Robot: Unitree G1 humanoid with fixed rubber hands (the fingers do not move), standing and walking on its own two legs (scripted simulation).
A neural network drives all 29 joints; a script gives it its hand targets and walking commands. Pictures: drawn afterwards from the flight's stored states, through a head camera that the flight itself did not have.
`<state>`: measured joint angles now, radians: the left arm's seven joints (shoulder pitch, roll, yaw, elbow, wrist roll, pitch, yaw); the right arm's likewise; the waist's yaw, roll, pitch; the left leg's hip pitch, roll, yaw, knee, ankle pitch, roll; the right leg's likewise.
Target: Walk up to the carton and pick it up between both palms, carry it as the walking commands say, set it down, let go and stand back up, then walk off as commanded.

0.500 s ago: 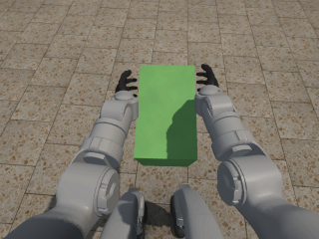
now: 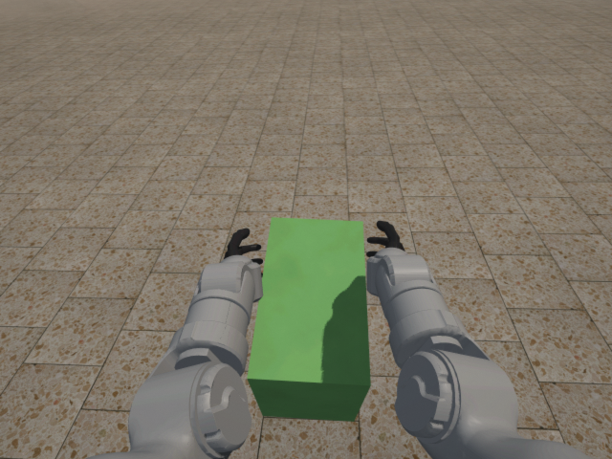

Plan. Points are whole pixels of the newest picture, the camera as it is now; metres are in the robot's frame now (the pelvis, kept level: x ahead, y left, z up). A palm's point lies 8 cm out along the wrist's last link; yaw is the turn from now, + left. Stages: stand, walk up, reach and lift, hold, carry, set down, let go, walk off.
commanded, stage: reach and lift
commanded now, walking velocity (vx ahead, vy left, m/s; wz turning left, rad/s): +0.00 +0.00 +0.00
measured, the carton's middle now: (312, 319) +0.35 -0.02 -0.01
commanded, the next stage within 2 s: hold in 1.04 s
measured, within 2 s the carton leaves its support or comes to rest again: neither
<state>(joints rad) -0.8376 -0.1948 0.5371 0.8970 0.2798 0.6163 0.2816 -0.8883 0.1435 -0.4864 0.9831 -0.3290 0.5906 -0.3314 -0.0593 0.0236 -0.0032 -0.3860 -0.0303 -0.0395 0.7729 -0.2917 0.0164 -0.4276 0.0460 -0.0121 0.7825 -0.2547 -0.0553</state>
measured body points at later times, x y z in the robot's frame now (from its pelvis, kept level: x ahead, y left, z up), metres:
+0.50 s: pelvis +0.05 +0.00 +0.02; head -0.05 -0.01 +0.45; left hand +0.38 +0.11 +0.08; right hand +0.37 -0.12 +0.08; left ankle +0.09 +0.14 -0.70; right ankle +0.11 -0.07 -0.70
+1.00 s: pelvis +0.03 +0.00 +0.02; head -0.07 +0.00 +0.45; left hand +0.36 +0.11 +0.08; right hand +0.35 -0.12 +0.08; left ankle +0.09 +0.14 -0.70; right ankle +0.11 -0.07 -0.70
